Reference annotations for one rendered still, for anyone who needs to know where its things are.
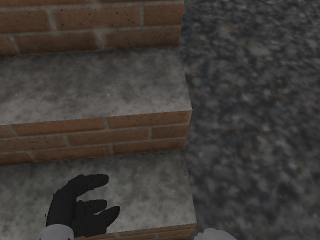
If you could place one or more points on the left robot hand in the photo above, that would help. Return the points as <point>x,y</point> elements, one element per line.
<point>78,215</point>

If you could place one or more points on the right robot shin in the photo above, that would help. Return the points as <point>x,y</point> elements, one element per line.
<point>207,229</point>

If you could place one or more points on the right robot thigh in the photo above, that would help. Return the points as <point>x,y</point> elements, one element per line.
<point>214,235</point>

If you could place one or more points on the left robot forearm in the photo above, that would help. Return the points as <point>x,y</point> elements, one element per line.
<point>56,232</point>

